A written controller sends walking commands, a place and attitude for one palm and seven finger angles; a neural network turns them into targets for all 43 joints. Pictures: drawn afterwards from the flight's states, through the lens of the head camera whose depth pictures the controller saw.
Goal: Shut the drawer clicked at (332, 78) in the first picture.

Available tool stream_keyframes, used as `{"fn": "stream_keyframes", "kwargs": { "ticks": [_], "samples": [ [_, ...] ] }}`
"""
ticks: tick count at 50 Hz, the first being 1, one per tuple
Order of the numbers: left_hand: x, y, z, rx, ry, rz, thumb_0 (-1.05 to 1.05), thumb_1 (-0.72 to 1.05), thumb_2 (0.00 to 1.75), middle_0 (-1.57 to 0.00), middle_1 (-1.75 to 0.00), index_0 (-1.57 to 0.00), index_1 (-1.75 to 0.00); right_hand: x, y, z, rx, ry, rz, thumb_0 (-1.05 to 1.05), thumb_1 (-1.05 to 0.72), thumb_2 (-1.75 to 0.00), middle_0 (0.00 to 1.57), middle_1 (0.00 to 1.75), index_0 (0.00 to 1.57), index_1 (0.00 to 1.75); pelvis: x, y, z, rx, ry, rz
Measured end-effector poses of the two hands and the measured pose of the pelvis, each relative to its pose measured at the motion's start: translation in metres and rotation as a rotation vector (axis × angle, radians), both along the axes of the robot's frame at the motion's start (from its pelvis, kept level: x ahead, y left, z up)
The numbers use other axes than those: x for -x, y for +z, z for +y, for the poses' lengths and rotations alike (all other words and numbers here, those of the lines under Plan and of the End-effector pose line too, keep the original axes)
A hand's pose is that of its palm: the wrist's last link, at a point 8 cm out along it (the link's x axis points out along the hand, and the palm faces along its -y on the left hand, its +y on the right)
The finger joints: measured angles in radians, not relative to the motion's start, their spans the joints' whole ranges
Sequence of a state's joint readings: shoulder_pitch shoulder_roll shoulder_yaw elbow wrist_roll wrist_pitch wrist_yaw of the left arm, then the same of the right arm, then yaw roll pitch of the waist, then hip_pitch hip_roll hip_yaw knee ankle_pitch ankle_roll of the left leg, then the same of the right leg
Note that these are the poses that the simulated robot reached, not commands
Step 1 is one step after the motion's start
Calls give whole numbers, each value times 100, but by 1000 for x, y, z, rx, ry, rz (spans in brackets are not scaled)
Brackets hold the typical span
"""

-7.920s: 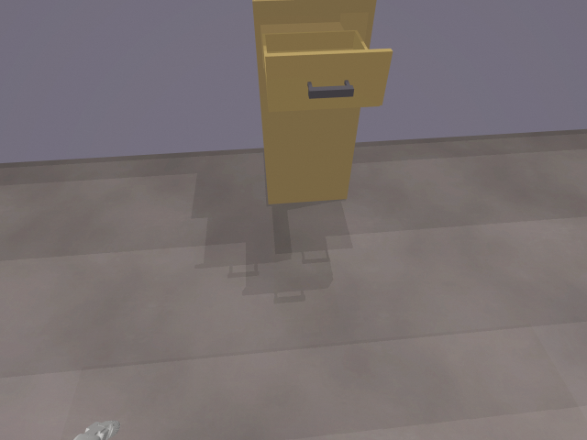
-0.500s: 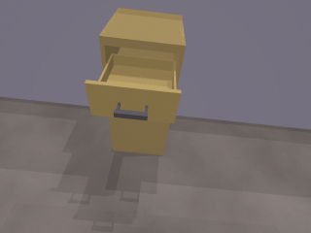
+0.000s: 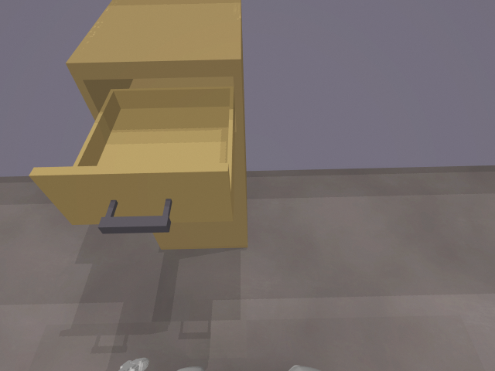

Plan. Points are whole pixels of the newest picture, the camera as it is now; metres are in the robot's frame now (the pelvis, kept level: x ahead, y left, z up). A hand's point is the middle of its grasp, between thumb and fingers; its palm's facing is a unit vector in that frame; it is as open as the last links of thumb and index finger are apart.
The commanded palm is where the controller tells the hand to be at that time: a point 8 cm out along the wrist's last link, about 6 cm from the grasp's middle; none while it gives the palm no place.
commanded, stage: take the last steps up to it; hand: left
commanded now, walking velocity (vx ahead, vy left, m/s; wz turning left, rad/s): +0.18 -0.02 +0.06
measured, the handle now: (138, 214) +0.38 +0.21 +0.01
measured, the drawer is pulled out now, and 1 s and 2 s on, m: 0.30 0.30 0.30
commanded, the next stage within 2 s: come to a stop and stand still in 0.14 s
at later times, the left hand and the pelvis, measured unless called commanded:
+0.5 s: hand out of the picture +0.03 +0.15 -0.17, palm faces +0.11 -0.99 -0.11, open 7.4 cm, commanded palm none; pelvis +0.09 +0.01 +0.02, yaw +0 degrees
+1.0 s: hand out of the picture +0.07 +0.13 -0.14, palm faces +0.04 -0.96 -0.27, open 7.3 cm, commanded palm none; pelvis +0.04 -0.05 +0.02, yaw +0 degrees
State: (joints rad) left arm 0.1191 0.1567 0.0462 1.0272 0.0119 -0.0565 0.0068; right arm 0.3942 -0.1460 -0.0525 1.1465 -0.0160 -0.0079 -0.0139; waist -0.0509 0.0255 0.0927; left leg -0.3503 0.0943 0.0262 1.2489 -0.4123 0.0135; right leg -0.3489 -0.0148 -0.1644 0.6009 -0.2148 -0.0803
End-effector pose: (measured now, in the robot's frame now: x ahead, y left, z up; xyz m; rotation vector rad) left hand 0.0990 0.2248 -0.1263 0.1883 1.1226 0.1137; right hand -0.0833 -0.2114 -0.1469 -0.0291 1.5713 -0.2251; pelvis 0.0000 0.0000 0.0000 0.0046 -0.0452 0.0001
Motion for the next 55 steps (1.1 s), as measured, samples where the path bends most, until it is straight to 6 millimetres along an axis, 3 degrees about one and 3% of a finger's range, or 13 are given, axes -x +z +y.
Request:
{"fn": "stream_keyframes", "kwargs": {
  "ticks": [5, 10, 16, 21, 28, 33, 38, 43, 49, 55],
  "samples": [
    [12, 9, 1, -32, 61, 57, -2, 94, 90, -20, -30, -20, -30, -106, 11, -27, 40, 75, -215, 1, -91, -90, 19, 30, 19, 30, -24, 12, -10, 7, 14, 11],
    [33, 6, -5, -4, 105, 140, -1, 93, 90, -20, -30, -20, -30, -183, 24, -29, 44, 137, -342, 0, -91, -90, 19, 30, 19, 29, -47, 17, -13, 14, 16, 20],
    [62, -8, -16, 62, 177, 262, 0, 91, 90, -19, -30, -20, -30, -243, 30, -10, 42, 209, -398, 0, -91, -90, 19, 30, 19, 30, -74, 16, -5, 28, 19, 18],
    [75, -14, -25, 100, 195, 356, 0, 91, 90, -19, -30, -20, -30, -263, 32, 8, 54, 216, -405, 0, -92, -90, 20, 30, 20, 30, -90, 15, 5, 15, 9, 0],
    [63, -10, -20, 96, 156, 371, 0, 90, 90, -20, -30, -20, -30, -251, 29, 11, 63, 166, -367, -1, -93, -90, 20, 30, 20, 30, -86, 16, 11, -5, -10, 7],
    [47, -8, -3, 23, 121, 323, 0, 90, 90, -20, -30, -20, -30, -218, 17, -5, 69, 129, -308, -1, -92, -90, 20, 30, 20, 30, -71, 11, 5, -31, -24, 18],
    [35, 1, 4, -69, 110, 253, 0, 91, 90, -19, -30, -20, -30, -177, -1, -27, 37, 103, -240, 0, -91, -90, 20, 30, 20, 30, -57, 5, -14, -50, -21, 15],
    [36, 15, -12, -99, 99, 203, 0, 91, 90, -19, -30, -19, -30, -145, -2, -43, -7, 77, -185, 1, -91, -90, 20, 30, 20, 30, -50, 12, -34, -44, -9, 12],
    [38, 17, -43, -60, 90, 183, 0, 91, 90, -19, -30, -20, -30, -114, 3, -53, -22, 67, -141, 1, -91, -90, 20, 30, 20, 30, -40, 18, -50, -42, -2, 23],
    [59, 13, -52, -44, 127, 188, 1, 94, 90, -20, -30, -20, -30, -87, 4, -56, -21, 89, -83, 1, -91, -90, 20, 30, 20, 30, -26, 17, -58, -22, 16, 32]
  ]
}}
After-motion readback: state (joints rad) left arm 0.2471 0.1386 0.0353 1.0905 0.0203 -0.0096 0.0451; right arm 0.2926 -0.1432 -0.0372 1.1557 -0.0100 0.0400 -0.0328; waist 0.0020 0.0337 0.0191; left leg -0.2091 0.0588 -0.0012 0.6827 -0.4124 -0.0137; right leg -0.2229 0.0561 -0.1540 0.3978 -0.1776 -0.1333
